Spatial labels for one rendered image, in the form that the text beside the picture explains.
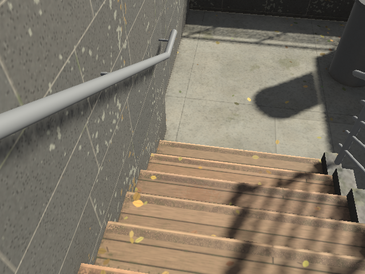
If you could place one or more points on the stairs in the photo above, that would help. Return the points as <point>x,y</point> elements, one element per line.
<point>211,210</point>

